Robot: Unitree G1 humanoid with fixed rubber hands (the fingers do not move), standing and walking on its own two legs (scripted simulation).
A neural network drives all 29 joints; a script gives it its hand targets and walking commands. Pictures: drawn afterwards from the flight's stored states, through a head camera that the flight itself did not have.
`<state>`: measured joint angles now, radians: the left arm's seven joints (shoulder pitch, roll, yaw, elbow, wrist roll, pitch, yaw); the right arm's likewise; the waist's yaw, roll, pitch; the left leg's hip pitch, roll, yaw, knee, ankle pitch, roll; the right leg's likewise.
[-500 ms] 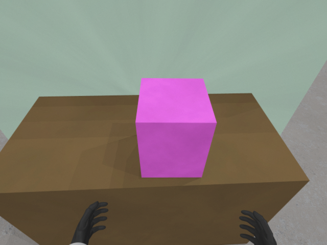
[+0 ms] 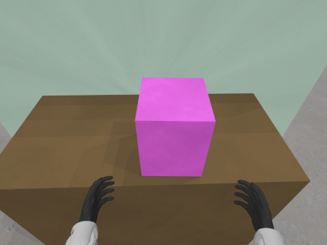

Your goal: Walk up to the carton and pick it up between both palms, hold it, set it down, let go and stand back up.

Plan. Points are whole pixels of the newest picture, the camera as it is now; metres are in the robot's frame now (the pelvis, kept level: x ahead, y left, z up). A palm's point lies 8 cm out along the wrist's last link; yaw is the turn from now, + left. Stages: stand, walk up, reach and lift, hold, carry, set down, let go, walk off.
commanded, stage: reach and lift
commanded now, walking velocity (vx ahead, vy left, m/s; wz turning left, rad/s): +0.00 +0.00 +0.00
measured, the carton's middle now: (172, 127) +0.48 +0.01 +0.02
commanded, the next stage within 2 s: none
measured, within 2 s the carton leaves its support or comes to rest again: neither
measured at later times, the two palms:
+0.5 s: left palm (93, 167) +0.29 +0.20 +0.07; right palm (255, 171) +0.29 -0.19 +0.07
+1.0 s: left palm (95, 131) +0.36 +0.21 +0.12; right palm (252, 135) +0.37 -0.19 +0.12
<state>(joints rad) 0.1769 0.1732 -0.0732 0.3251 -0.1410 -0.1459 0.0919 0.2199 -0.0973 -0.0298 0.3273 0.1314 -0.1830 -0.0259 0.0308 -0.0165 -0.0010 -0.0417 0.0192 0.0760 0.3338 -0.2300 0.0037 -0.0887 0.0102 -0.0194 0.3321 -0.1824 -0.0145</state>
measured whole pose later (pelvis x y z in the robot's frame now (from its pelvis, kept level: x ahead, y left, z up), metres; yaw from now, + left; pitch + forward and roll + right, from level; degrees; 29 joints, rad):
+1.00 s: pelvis -0.01 -0.01 +0.00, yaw +1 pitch +2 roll +0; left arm -0.56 0.25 0.12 0.41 -0.16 0.44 0.05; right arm -0.55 -0.23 -0.03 0.52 0.29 0.24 -0.13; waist 0.01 -0.01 -0.02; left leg -0.17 0.03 0.06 0.34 -0.19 0.00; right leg -0.20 0.02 -0.03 0.30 -0.13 -0.02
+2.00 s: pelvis -0.01 -0.02 -0.01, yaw +3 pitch +12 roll -1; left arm -1.09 0.30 0.03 1.33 -0.19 -0.01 0.06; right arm -1.04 -0.19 -0.09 1.18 0.21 0.07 -0.13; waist -0.03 -0.02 -0.15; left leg -0.44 0.04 0.01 0.42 -0.19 -0.02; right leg -0.44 0.02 -0.08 0.36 -0.14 -0.04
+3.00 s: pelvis -0.01 +0.00 +0.00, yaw +3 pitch +15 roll +0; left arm -1.00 0.07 0.53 1.26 0.32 -0.27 0.05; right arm -0.90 0.09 -0.68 1.00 -0.47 -0.22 -0.08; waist -0.03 -0.02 -0.08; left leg -0.45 0.01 0.03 0.35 -0.16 0.00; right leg -0.46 0.00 -0.07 0.32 -0.11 -0.02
